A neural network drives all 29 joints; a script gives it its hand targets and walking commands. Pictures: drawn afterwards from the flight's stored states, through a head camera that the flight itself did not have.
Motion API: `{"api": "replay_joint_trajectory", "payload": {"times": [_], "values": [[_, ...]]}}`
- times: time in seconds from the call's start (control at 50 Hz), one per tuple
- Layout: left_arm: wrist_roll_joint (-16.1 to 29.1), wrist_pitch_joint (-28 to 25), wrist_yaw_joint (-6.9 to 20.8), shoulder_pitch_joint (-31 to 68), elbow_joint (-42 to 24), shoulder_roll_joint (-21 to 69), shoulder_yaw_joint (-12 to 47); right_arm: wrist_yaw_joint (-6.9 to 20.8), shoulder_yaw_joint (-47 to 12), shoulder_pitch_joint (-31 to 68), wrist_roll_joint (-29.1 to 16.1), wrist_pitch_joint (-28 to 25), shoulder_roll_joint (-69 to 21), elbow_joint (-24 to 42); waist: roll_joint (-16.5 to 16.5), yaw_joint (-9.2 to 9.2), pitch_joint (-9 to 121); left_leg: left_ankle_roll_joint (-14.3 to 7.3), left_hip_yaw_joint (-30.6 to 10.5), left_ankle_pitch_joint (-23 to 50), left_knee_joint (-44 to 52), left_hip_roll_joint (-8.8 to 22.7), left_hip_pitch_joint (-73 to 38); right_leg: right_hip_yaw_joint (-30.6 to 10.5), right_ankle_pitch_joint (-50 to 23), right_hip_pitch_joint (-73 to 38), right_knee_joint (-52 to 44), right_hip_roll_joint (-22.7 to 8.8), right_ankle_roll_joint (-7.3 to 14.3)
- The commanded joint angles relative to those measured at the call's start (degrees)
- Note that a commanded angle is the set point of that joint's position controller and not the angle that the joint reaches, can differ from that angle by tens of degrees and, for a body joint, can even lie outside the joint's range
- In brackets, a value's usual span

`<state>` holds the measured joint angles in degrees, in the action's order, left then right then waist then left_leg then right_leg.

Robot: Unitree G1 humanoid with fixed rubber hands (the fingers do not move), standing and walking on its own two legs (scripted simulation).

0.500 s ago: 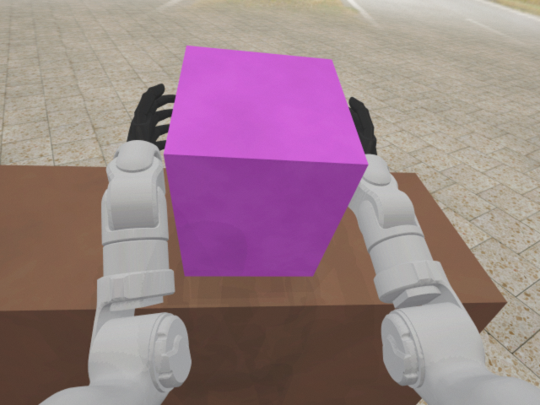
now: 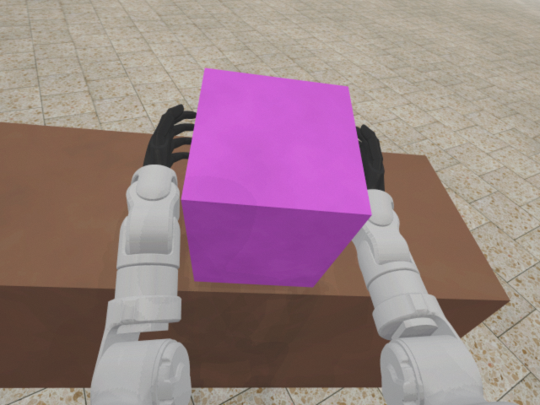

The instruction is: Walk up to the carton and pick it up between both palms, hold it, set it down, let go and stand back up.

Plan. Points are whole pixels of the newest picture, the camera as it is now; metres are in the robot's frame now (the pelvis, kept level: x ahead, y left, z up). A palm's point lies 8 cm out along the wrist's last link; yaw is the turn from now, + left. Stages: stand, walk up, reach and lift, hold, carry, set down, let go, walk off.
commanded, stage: set down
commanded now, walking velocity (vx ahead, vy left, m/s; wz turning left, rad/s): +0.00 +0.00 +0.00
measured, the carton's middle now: (265, 191) +0.39 -0.01 +0.13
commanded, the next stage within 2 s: none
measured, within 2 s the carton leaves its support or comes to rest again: neither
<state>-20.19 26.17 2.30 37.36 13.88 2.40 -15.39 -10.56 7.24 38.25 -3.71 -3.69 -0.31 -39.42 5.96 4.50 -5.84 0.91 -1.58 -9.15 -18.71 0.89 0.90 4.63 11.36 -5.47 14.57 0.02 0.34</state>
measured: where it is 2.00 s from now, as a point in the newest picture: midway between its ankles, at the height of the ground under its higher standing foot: outside the picture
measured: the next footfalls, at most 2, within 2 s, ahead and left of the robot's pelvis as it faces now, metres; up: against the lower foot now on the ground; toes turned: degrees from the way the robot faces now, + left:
none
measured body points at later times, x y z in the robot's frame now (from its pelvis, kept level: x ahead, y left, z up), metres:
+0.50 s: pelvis +0.00 +0.00 +0.00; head -0.01 +0.04 +0.45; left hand +0.41 +0.14 +0.15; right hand +0.39 -0.16 +0.14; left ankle +0.02 +0.13 -0.75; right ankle -0.02 -0.11 -0.75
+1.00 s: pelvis +0.01 +0.00 +0.00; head +0.01 +0.02 +0.45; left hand +0.43 +0.12 +0.12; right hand +0.40 -0.17 +0.12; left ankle +0.02 +0.13 -0.75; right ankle -0.02 -0.11 -0.75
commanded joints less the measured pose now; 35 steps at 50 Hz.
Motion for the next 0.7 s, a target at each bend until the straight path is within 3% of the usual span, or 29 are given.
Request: {"api": "replay_joint_trajectory", "payload": {"times": [0.0, 0.08, 0.18, 0.26, 0.28, 0.32, 0.42, 0.56, 0.66, 0.68], "values": [[4.2, -2.1, 8.6, 27.7, -0.7, 26.0, 20.8, 5.7, -17.1, 36.5, 1.2, -3.0, -22.5, 12.2, -7.0, -0.52, 23.8, 0.9, 5.4, 17.9, 0.3, -2.1, -8.9, 3.3, -22.6, -4.0, 0.5, 0.6, -3.8], [2.7, -1.4, 9.0, 25.7, 1.8, 25.8, 17.3, 6.3, -15.3, 36.6, 1.7, -2.8, -21.6, 10.8, -5.8, -1.44, 20.1, 0.6, 5.9, 17.6, 1.1, -2.0, -8.0, 3.7, -21.4, -3.4, 0.0, 0.8, -3.7], [3.6, -3.3, 8.9, 27.9, 1.3, 26.3, 17.2, 6.5, -15.1, 37.6, 2.4, -4.3, -22.3, 11.4, -4.9, -1.31, 22.4, 0.8, 6.0, 19.5, 0.7, -2.2, -8.9, 4.0, -23.5, -3.9, 0.2, 1.4, -3.8], [4.4, -5.7, 8.3, 29.5, 3.0, 27.7, 18.3, 6.9, -13.2, 37.7, 4.4, -5.6, -22.4, 10.7, -5.5, -0.06, 24.1, 1.3, 5.7, 19.5, 0.4, -1.7, -9.8, 4.2, -22.3, -2.3, -0.1, 1.5, -3.4], [4.4, -6.3, 8.0, 30.0, 3.2, 27.5, 18.6, 6.9, -12.8, 37.1, 5.0, -5.8, -22.3, 9.1, -6.0, -0.51, 24.5, 1.5, 5.6, 19.8, 0.3, -1.6, -10.2, 4.5, -21.9, -1.9, 0.0, 1.5, -3.4], [4.6, -7.2, 7.8, 31.2, 4.7, 27.9, 18.9, 7.0, -10.5, 36.0, 6.3, -5.9, -22.3, 6.6, -6.5, 0.84, 23.5, 2.1, 5.8, 18.6, 0.4, -1.5, -10.9, 4.5, -19.9, -0.1, -0.7, 1.4, -3.2], [4.3, -9.3, 7.2, 32.0, 8.0, 28.4, 17.8, 7.7, -8.4, 35.9, 7.7, -6.8, -22.8, 3.7, -7.3, 0.32, 24.2, 1.9, 6.0, 17.6, 0.8, -1.2, -9.8, 4.4, -19.4, 0.3, -0.4, 1.2, -2.9], [3.5, -12.3, 5.4, 33.7, 12.9, 29.1, 15.5, 9.3, -6.3, 38.1, 8.9, -8.1, -23.8, 0.2, -8.1, -2.15, 27.0, 2.0, 6.7, 19.1, 0.6, -1.0, -9.7, 4.1, -19.7, 1.6, -0.3, 1.4, -2.9], [2.5, -13.7, 4.9, 33.2, 14.9, 28.7, 13.2, 10.1, -6.1, 38.1, 9.7, -8.2, -25.0, -1.1, -6.3, -3.38, 27.3, 1.5, 7.2, 19.5, 0.7, -1.1, -8.2, 3.6, -22.8, -0.1, 0.4, 1.5, -3.3], [2.4, -13.8, 4.9, 33.4, 16.1, 28.6, 12.7, 10.0, -5.5, 38.3, 10.4, -8.0, -24.8, -1.8, -6.1, -2.95, 26.9, 1.2, 7.3, 18.1, 1.1, -1.1, -7.5, 3.3, -22.6, -0.4, 0.2, 1.4, -3.3]]}}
